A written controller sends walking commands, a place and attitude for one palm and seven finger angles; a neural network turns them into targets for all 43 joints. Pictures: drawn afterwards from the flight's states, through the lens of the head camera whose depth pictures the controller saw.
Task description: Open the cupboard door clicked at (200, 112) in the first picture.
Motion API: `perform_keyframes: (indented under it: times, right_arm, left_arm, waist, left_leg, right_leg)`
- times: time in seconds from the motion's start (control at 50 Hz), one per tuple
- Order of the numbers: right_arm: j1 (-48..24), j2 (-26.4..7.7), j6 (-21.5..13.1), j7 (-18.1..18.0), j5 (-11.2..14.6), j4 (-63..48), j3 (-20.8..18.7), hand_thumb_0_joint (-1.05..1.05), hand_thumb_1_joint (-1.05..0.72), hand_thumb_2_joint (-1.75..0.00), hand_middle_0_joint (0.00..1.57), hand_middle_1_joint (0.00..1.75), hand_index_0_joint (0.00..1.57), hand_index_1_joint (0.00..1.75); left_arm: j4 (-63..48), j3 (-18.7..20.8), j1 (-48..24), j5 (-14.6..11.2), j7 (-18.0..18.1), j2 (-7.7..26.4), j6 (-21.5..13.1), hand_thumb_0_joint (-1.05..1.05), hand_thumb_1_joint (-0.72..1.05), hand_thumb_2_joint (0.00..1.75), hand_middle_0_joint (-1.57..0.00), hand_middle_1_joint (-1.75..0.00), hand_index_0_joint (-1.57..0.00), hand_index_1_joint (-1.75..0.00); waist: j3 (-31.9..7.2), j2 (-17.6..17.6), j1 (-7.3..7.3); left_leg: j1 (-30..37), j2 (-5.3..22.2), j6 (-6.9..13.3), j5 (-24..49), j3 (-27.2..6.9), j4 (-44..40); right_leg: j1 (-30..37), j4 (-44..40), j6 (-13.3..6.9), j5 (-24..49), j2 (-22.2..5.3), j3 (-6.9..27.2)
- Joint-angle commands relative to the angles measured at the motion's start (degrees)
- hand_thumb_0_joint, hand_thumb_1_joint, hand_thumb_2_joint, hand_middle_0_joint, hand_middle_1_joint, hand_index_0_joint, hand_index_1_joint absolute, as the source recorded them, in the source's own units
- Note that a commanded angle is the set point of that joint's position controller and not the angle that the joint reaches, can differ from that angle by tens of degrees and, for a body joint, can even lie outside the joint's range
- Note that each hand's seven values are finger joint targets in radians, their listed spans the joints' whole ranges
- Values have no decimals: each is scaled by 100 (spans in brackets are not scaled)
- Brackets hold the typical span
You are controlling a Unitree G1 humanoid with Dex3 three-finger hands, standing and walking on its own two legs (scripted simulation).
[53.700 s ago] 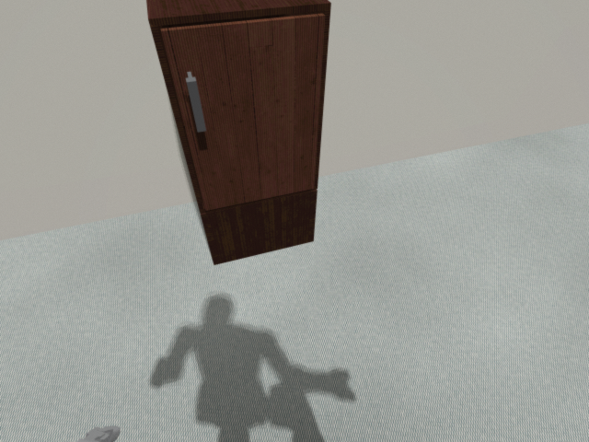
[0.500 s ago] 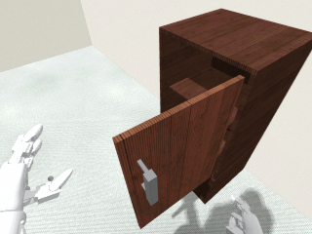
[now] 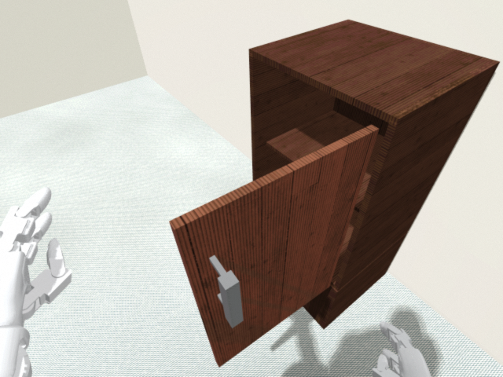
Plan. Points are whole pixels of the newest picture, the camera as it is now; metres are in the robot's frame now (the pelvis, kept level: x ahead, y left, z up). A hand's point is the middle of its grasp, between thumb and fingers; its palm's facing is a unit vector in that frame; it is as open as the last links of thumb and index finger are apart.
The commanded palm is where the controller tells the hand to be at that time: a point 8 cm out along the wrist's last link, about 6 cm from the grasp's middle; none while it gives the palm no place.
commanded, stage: draw the hand back to the body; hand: left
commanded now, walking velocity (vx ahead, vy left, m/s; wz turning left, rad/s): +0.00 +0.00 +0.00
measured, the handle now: (225, 291) +0.26 +0.09 -0.01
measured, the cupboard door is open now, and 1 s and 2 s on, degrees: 87 87 87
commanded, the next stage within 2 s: step back with the hand held close in 0.06 s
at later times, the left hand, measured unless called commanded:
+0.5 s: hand (64, 283) +0.17 +0.26 +0.14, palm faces +0.30 -0.80 -0.52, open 7.4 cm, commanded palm +0.12 +0.31 +0.17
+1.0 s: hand out of the picture +0.08 +0.29 +0.15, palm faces +0.45 -0.75 -0.48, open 7.4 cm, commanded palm +0.01 +0.33 +0.17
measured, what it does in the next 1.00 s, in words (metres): shifts its weight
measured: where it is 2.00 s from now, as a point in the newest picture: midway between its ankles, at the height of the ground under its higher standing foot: outside the picture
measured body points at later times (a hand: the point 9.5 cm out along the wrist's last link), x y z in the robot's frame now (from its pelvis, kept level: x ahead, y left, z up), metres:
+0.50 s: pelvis -0.03 +0.01 +0.00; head -0.02 -0.01 +0.45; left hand +0.15 +0.30 +0.17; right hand +0.14 -0.24 -0.09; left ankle -0.02 +0.11 -0.74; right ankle -0.02 -0.11 -0.74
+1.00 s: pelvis -0.12 +0.03 -0.02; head -0.10 +0.04 +0.43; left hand +0.05 +0.33 +0.18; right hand +0.05 -0.21 -0.10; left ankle -0.02 +0.11 -0.74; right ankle -0.02 -0.11 -0.74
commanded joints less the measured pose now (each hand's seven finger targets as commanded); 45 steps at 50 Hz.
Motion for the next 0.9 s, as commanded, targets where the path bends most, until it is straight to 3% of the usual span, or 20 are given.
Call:
perform_keyframes:
  times: [0.0,0.1,0.14,0.16,0.18,0.2,0.22,0.24,0.3,0.38,0.4,0.46,0.48,0.58,0.7,0.78,0.84,0.88]
  right_arm:
    - [-860,-540,-393,-53,-14,-918,-210,0,-90,-90,20,30,20,30]
    - [-879,-558,-417,-45,-11,-871,-236,0,-90,-90,20,30,20,30]
    - [-897,-560,-417,-40,-10,-863,-251,0,-90,-90,20,30,20,30]
    - [-951,-569,-455,-44,-10,-887,-254,0,-90,-90,20,30,20,30]
    - [-868,-544,-356,-38,63,-1117,-121,0,-90,-90,20,30,20,30]
    - [-858,-525,-290,-61,0,-949,-202,0,-90,-90,20,30,20,30]
    - [-871,-538,-222,-46,-22,-954,-242,0,-90,-90,20,30,20,30]
    - [-835,-574,-153,-18,-18,-1006,-274,0,-90,-90,20,30,20,30]
    - [-827,-609,-43,-29,-42,-1076,-315,0,-90,-90,20,30,20,30]
    - [-834,-642,74,-78,-30,-1206,-386,0,-90,-90,20,30,20,30]
    - [-832,-601,98,-85,-13,-1267,-384,0,-90,-90,20,30,20,30]
    - [-832,-579,155,-112,14,-1364,-416,0,-90,-90,20,30,20,30]
    - [-851,-603,165,-131,11,-1352,-433,0,-90,-90,20,30,20,30]
    - [-803,-639,144,-132,29,-1375,-451,0,-90,-90,20,30,20,30]
    - [-708,-714,-7,-117,37,-1424,-444,0,-90,-90,20,30,20,30]
    - [-653,-768,-107,-128,-9,-1402,-481,0,-90,-90,20,30,20,30]
    - [-542,-702,-189,-108,-15,-1374,-491,0,-90,-90,20,30,20,30]
    - [-476,-696,-223,-92,-40,-1297,-503,0,-90,-90,20,30,20,30]
  left_arm:
    - [-1158,841,-689,-5,134,1120,-415,0,90,90,-20,-30,-20,-30]
    - [-974,708,-686,-16,96,983,-471,0,90,90,-20,-30,-20,-30]
    - [-923,712,-623,-24,83,977,-493,0,90,90,-20,-30,-20,-30]
    - [-1344,811,-1070,-13,101,1178,-557,0,90,90,-20,-30,-20,-30]
    - [-1513,1685,-2035,87,190,2103,-865,0,90,90,-20,-30,-20,-30]
    - [-985,1315,-1160,56,119,1543,-905,0,90,90,-20,-30,-20,-30]
    - [-725,1146,-520,61,82,1331,-844,0,90,90,-20,-30,-20,-30]
    - [-750,1008,-351,66,50,1193,-814,0,90,90,-20,-30,-20,-30]
    - [-1014,975,21,80,60,1139,-895,0,90,90,-20,-30,-20,-30]
    - [-1413,1262,197,79,150,1459,-914,0,90,90,-20,-30,-20,-30]
    - [-1490,1305,268,69,169,1480,-922,0,90,90,-20,-30,-20,-30]
    - [-1589,1430,373,54,225,1567,-938,0,90,90,-20,-30,-20,-30]
    - [-1610,1526,377,54,250,1658,-948,0,90,90,-20,-30,-20,-30]
    - [-1478,1379,465,84,287,1447,-976,0,90,90,-20,-30,-20,-30]
    - [-1621,1333,240,237,336,1354,-1134,0,90,90,-20,-30,-20,-30]
    - [-1705,1455,-57,358,372,1436,-1260,0,90,90,-20,-30,-20,-30]
    - [-1725,1445,-81,364,384,1400,-1325,0,90,90,-20,-30,-20,-30]
    - [-1844,1503,-65,338,414,1518,-1370,0,90,90,-20,-30,-20,-30]
  waist:
    - [-200,34,-1]
    - [-123,-42,-9]
    - [-155,-228,3]
    - [-332,-167,9]
    - [340,224,-273]
    - [128,-395,-274]
    - [56,-668,-269]
    - [-62,-715,-290]
    - [-588,-118,-304]
    - [-1061,-28,-280]
    - [-1159,-177,-272]
    - [-1108,-273,-281]
    - [-1142,-150,-266]
    - [-783,42,-298]
    - [-345,203,-345]
    - [-176,308,-358]
    - [-200,-88,-388]
    - [-207,-274,-422]
  left_leg:
    - [80,65,74,1406,-61,-328]
    - [112,65,99,1152,-58,-401]
    - [121,66,113,1133,-62,-412]
    - [187,49,124,1154,-56,-386]
    - [-258,97,148,616,-200,-310]
    - [-315,115,174,590,-249,-133]
    - [-177,105,189,750,-183,-31]
    - [-135,103,164,899,-149,27]
    - [-86,225,123,1461,-125,-121]
    - [-160,337,105,2143,-175,-160]
    - [-228,369,106,2176,-216,-179]
    - [-487,402,121,2082,-223,-163]
    - [-594,398,124,2049,-262,-185]
    - [-1273,496,203,1067,-398,-402]
    - [-2844,715,444,-1489,-763,-942]
    - [-3515,792,540,-2329,-904,-925]
    - [-3230,583,459,-2296,-798,-444]
    - [-2561,353,324,-2019,-662,187]
  right_leg:
    - [-229,-475,-59,1336,-62,150]
    - [-299,-582,-35,1005,-61,166]
    - [-290,-604,-19,968,-48,172]
    - [-245,-610,-17,1000,-59,202]
    - [-851,-879,-71,1125,-317,742]
    - [-911,-913,-55,1172,-449,757]
    - [-1005,-945,-50,1409,-490,815]
    - [-971,-880,-39,1635,-521,780]
    - [-715,-474,-20,2080,-515,607]
    - [-437,-72,29,2509,-414,470]
    - [-380,23,45,2493,-374,455]
    - [-405,162,60,2526,-345,491]
    - [-330,220,53,2535,-356,480]
    - [-411,326,69,1774,-270,557]
    - [39,756,116,595,-116,566]
    - [108,917,112,-112,-78,626]
    - [-435,563,-10,-636,-206,944]
    - [-1292,-24,-186,-1227,-447,1306]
